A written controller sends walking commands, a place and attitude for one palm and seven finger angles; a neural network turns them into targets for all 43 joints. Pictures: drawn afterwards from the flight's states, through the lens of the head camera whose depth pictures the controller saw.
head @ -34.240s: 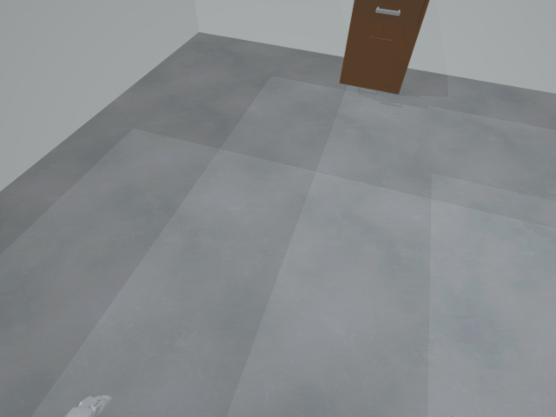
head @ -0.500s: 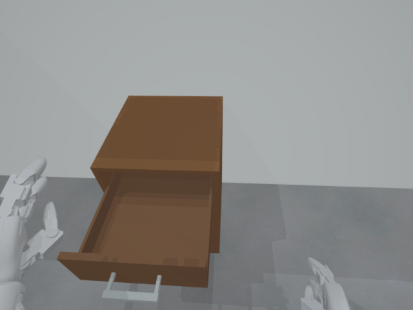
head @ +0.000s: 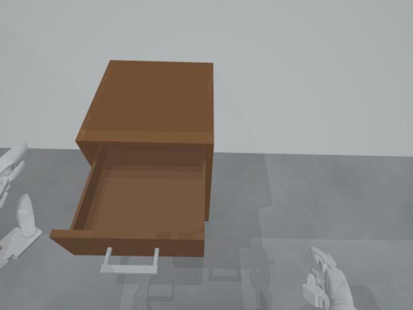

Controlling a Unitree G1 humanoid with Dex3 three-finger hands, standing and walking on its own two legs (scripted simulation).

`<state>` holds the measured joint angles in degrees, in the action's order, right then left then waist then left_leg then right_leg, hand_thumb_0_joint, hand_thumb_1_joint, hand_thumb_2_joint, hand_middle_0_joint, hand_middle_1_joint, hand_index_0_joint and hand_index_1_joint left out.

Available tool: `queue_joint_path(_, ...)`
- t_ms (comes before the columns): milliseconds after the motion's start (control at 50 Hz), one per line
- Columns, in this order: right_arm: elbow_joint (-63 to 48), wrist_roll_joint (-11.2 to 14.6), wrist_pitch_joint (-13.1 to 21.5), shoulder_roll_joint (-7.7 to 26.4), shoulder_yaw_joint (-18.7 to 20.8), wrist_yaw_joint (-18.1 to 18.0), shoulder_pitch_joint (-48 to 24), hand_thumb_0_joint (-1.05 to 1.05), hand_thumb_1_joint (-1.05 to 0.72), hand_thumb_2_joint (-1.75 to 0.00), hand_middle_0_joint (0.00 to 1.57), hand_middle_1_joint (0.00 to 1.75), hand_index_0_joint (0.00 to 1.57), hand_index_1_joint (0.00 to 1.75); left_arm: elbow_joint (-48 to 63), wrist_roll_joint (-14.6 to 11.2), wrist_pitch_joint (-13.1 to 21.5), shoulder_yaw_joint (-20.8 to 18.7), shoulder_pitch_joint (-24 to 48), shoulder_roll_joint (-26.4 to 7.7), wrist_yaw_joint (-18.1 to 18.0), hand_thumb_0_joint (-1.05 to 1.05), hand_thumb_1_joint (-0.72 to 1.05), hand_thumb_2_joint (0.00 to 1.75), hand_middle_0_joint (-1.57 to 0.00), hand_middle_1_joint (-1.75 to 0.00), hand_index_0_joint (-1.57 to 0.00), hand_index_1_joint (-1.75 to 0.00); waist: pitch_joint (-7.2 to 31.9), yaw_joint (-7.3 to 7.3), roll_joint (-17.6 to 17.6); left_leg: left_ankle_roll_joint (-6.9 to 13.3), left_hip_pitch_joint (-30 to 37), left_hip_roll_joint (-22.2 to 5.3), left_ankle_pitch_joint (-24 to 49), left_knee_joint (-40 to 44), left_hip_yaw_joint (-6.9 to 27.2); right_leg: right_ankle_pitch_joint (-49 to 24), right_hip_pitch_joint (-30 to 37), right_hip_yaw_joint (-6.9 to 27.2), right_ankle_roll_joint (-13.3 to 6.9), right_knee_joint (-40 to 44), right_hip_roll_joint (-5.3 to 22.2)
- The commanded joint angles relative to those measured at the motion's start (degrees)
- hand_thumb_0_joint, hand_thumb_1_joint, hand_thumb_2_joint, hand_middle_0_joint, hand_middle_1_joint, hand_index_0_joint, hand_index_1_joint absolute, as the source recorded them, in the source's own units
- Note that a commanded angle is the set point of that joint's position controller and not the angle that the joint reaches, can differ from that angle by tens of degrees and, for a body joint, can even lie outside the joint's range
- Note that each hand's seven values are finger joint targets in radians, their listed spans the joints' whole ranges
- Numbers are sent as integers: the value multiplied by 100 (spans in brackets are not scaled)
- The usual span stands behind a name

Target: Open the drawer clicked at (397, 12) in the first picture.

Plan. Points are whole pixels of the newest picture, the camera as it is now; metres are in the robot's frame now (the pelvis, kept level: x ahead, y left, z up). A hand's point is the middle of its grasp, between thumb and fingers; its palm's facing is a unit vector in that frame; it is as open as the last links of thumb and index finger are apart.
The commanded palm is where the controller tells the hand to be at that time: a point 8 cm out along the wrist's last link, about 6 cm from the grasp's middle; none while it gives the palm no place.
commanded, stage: step back with the hand held close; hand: left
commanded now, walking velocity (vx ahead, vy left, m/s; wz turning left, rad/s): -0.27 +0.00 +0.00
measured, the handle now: (131, 261) +0.26 +0.22 -0.24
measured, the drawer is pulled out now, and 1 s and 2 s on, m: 0.30 0.30 0.30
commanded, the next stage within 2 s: stop stepping back and stand still in 1.56 s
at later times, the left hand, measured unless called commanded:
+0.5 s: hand (17, 269) +0.15 +0.23 +0.16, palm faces +0.39 -0.79 -0.46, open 7.5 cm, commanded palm +0.08 +0.27 +0.17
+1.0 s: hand (29, 283) +0.14 +0.21 +0.16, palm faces +0.37 -0.80 -0.48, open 7.4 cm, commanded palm +0.07 +0.26 +0.17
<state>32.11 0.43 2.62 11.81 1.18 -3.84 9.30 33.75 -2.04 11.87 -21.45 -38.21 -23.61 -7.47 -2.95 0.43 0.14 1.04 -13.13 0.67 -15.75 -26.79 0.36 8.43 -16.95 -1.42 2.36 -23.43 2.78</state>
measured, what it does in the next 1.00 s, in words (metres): shifts its weight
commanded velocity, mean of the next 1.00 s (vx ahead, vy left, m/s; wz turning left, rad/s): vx -0.36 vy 0.00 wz -0.01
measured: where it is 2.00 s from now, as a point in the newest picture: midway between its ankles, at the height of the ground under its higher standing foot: outside the picture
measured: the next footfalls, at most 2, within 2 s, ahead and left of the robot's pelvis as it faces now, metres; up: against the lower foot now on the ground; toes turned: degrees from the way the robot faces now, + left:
right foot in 1.38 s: -0.25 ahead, -0.17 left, +0.00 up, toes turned -2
left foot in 1.66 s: -0.11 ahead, +0.05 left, +0.00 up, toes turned -3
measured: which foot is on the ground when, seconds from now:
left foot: down 0.00-1.00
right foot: down 0.00-1.00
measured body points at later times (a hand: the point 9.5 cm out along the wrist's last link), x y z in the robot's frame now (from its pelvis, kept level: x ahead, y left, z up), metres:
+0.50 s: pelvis -0.05 -0.01 -0.01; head -0.02 +0.00 +0.44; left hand +0.12 +0.27 +0.19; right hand +0.13 -0.25 -0.09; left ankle -0.02 +0.11 -0.74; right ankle +0.04 -0.15 -0.74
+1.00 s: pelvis -0.06 -0.02 -0.02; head -0.03 -0.01 +0.43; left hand +0.11 +0.25 +0.18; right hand +0.12 -0.26 -0.09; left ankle -0.02 +0.10 -0.74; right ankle +0.04 -0.15 -0.74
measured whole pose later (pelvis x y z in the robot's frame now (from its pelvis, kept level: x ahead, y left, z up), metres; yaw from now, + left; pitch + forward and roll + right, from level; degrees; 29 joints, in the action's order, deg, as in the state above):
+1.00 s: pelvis -0.06 -0.02 -0.02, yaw +0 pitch +3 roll -1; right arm 34.3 -0.5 6.7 10.2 1.8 -3.0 9.1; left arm 36.0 -0.8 16.4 -23.6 -35.6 -22.9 -9.5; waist -1.1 0.8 -1.6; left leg 0.1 -25.8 -0.9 -18.7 -38.7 2.2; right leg 6.4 -27.6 -2.3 -0.2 -30.7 0.6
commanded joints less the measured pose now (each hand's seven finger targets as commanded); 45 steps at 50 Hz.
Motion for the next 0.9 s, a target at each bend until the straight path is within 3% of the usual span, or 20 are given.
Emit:
queue_joint_path(0,-888,5,344,661,265,-78,-545,0,-90,-90,20,30,20,30,1038,-36,410,-808,-59,-662,-187,0,90,90,-20,-30,-20,-30,1050,-78,429,34,-896,-470,1771,636,242,-1611,1514,-50,-149,-486,-72)
queue_joint_path(100,-877,-24,427,705,263,-60,-501,0,-90,-90,20,30,20,30,1025,20,400,-662,17,-492,-205,0,90,90,-20,-30,-20,-30,908,-78,498,166,-1578,-614,827,729,354,-1171,1610,63,-169,-795,-98)
queue_joint_path(200,-941,4,538,703,211,-50,-433,0,-90,-90,20,30,20,30,1338,46,439,-648,288,-566,-246,0,90,90,-20,-30,-20,-30,790,-72,409,235,-2159,-507,-595,597,348,-589,1528,384,-213,-719,19)
queue_joint_path(240,-925,0,586,726,230,-60,-382,0,-90,-90,20,30,20,30,1525,65,494,-777,448,-770,-274,0,90,90,-20,-30,-20,-30,722,-51,220,205,-2089,-359,-1071,419,286,-93,1170,654,-266,-333,85)
queue_joint_path(260,-911,-12,606,681,201,-59,-313,0,-90,-90,20,30,20,30,1527,65,520,-685,460,-668,-290,0,90,90,-20,-30,-20,-30,694,-31,144,175,-2002,-289,-1112,378,298,175,1025,655,-286,-180,141)
queue_joint_path(340,-834,-7,663,705,213,-59,-341,0,-90,-90,20,30,20,30,1353,62,556,-770,422,-737,-337,0,90,90,-20,-30,-20,-30,574,-38,257,153,-1889,-310,-1301,515,321,949,673,655,-255,63,36)
queue_joint_path(420,-816,12,631,701,229,-24,-354,0,-90,-90,20,30,20,30,1087,83,607,-743,383,-618,-351,0,90,90,-20,-30,-20,-30,603,-55,345,230,-2455,-458,-1289,738,422,623,1182,459,-176,-346,-85)
queue_joint_path(480,-809,20,632,698,261,-6,-380,0,-90,-90,20,30,20,30,1051,95,657,-773,367,-641,-334,0,90,90,-20,-30,-20,-30,681,-60,272,255,-2732,-453,-1229,679,416,249,1441,506,-179,-484,-62)
queue_joint_path(560,-780,25,646,673,294,29,-351,0,-90,-90,20,30,20,30,1222,103,723,-799,269,-701,-323,0,90,90,-20,-30,-20,-30,867,-35,73,223,-2568,-333,-1127,439,357,243,1282,576,-224,-289,34)
queue_joint_path(640,-703,15,654,716,360,35,-332,0,-90,-90,20,30,20,30,1418,114,763,-977,122,-918,-356,0,90,90,-20,-30,-20,-30,1090,4,146,178,-2217,-279,-799,289,303,207,1032,600,-240,-63,61)
queue_joint_path(660,-705,8,647,653,325,32,-294,0,-90,-90,20,30,20,30,1443,98,769,-852,97,-785,-357,0,90,90,-20,-30,-20,-30,1108,19,81,170,-2178,-284,-631,310,353,161,1042,504,-231,-106,48)
queue_joint_path(720,-668,-7,662,672,369,9,-296,0,-90,-90,20,30,20,30,1421,119,807,-968,38,-838,-371,0,90,90,-20,-30,-20,-30,1211,30,257,219,-2368,-423,-452,441,407,-166,1320,404,-149,-384,-94)
queue_joint_path(740,-652,-15,670,703,379,-11,-331,0,-90,-90,20,30,20,30,1364,147,805,-1028,-14,-872,-369,0,90,90,-20,-30,-20,-30,1235,28,485,223,-2457,-499,-292,500,431,-497,1467,339,-146,-564,-163)
queue_joint_path(800,-669,-23,729,665,369,-36,-366,0,-90,-90,20,30,20,30,1371,137,825,-1011,-29,-767,-351,0,90,90,-20,-30,-20,-30,1300,15,700,334,-2882,-789,-41,664,609,-1156,1952,200,-85,-1288,-325)
queue_joint_path(860,-652,-51,767,648,368,-62,-362,0,-90,-90,20,30,20,30,1392,132,827,-985,57,-717,-330,0,90,90,-20,-30,-20,-30,1259,13,504,305,-3043,-752,-274,427,567,-1346,1955,386,-166,-1292,-167)
queue_joint_path(880,-648,-41,770,645,378,-50,-349,0,-90,-90,20,30,20,30,1369,119,821,-1002,97,-751,-325,0,90,90,-20,-30,-20,-30,1210,12,362,281,-3006,-637,-573,243,487,-1165,1751,625,-221,-1095,-23)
